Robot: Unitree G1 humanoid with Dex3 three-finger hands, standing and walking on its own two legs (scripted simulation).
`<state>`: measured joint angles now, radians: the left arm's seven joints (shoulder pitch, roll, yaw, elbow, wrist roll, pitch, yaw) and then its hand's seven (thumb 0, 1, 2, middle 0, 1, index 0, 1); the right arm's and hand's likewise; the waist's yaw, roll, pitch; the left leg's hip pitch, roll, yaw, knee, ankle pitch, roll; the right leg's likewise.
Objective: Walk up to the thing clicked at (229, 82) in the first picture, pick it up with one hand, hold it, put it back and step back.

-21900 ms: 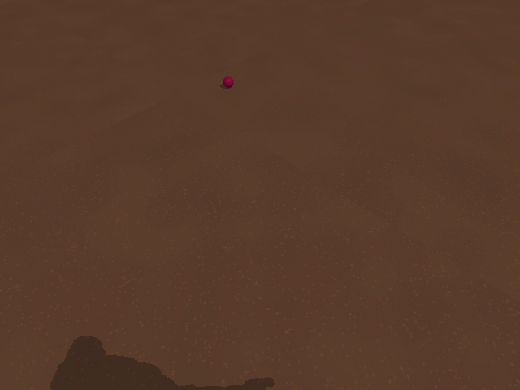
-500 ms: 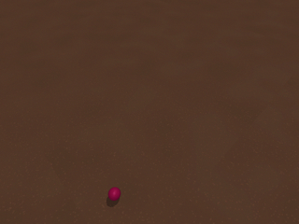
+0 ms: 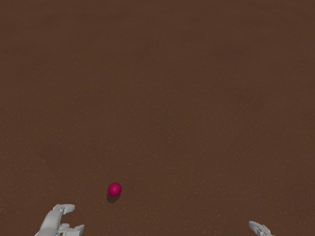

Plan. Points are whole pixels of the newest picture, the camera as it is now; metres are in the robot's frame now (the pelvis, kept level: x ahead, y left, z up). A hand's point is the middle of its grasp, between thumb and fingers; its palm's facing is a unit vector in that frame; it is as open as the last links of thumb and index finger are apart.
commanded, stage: rise first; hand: left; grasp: from above
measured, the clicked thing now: (114, 189) +0.43 +0.28 -0.72
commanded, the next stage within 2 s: none
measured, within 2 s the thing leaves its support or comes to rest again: neither
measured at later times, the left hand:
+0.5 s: hand out of the picture +0.14 +0.27 -0.20, palm faces -0.14 -0.87 -0.46, open 14.0 cm
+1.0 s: hand out of the picture +0.15 +0.30 -0.30, palm faces -0.34 -0.71 -0.62, open 14.1 cm
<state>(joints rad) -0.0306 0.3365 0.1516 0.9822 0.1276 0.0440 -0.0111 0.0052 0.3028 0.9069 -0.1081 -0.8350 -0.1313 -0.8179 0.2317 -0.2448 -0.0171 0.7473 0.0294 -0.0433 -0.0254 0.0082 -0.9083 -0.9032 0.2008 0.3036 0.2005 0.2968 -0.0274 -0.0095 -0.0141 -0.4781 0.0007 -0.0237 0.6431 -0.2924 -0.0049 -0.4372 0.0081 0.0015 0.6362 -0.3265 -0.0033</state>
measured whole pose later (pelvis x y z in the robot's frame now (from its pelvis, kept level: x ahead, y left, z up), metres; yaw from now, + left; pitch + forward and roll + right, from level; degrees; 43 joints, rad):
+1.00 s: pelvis -0.03 +0.01 -0.16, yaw -1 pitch +27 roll -3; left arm 0.11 0.42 0.13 0.54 0.45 0.08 0.04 0.00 -0.51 0.94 -0.07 -1.09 -0.08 -1.08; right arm 0.14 -0.27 -0.02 0.56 0.01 -0.21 0.00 0.01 -0.90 -0.90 0.20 0.30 0.20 0.30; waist -0.02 0.00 -0.18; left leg -1.38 0.00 -0.05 1.52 -0.62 0.00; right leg -1.31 0.02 -0.03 1.50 -0.65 0.01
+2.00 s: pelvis -0.09 +0.01 -0.40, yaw -8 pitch +33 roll -8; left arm -0.73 0.79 0.20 1.25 1.26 -0.36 0.33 0.00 -0.51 1.00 -0.08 -0.98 -0.08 -0.98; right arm 0.10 -0.27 0.00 0.76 -0.12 -0.02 0.11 0.01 -0.90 -0.90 0.20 0.30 0.20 0.30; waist -0.12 -0.03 -0.08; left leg -2.26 0.01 -0.13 2.33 -0.65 0.00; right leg -2.16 0.05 -0.10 2.27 -0.69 0.02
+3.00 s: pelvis -0.08 +0.01 -0.44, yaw -11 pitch +33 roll -10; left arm -0.98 0.82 0.15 1.46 1.31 -0.24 0.48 0.00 -0.50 0.96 -0.08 -1.07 -0.10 -1.05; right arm 0.10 -0.26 0.11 0.74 -0.17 -0.06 0.13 0.00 -0.91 -0.90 0.20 0.30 0.20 0.30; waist -0.26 -0.06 -0.02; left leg -2.35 0.02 -0.17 2.45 -0.69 -0.01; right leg -2.25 0.07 -0.13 2.36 -0.70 0.02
